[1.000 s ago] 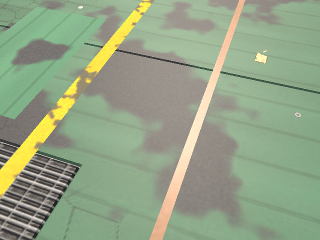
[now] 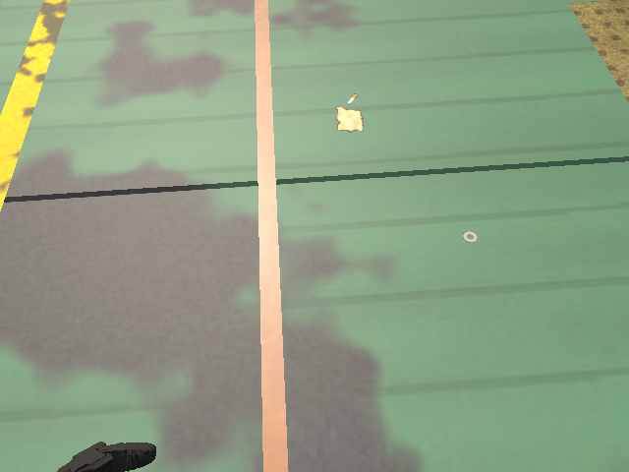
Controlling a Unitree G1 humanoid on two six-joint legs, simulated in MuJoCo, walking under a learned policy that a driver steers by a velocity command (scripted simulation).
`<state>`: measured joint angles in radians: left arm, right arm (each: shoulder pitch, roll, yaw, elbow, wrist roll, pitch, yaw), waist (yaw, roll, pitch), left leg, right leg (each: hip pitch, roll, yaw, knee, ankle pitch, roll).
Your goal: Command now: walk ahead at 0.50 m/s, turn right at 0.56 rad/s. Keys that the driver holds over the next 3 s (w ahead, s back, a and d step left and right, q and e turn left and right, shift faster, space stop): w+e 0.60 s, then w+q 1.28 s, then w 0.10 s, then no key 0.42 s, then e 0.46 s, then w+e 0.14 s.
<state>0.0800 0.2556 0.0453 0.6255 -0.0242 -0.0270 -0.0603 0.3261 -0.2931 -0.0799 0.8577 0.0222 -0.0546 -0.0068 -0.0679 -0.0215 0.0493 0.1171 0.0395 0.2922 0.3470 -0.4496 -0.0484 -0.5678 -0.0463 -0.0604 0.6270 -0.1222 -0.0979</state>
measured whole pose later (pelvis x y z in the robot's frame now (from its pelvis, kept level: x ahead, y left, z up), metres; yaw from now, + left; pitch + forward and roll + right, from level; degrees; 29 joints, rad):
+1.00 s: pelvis +0.53 -0.11 +0.01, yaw -18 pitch +2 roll +1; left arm 0.03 0.25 0.03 0.59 0.01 -0.10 -0.02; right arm 0.43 -0.30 -0.06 0.86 0.02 -0.05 0.00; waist -0.10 0.01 0.03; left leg -0.16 0.01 -0.08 0.68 -0.46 0.00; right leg -0.44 -0.01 0.01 0.53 -0.13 -0.01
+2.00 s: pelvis +1.07 -0.15 +0.00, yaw +16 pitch +2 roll -1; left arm 0.06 0.27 0.05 0.68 0.01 -0.13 -0.03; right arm 0.37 -0.31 -0.07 0.75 0.02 -0.03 -0.02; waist -0.06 0.03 0.00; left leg -0.17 -0.09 -0.22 0.81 -0.50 0.04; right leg -0.45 0.05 0.01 0.53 -0.14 -0.03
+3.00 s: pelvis +1.21 -0.15 +0.03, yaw +2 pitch +1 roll +3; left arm 0.29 0.28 0.05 0.80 0.00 0.00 0.01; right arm 0.11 -0.32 -0.11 0.80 0.00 0.01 -0.04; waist 0.03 0.02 0.03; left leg -0.53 0.01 -0.03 1.00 -0.29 -0.03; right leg -0.24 0.02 0.05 0.45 -0.24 -0.08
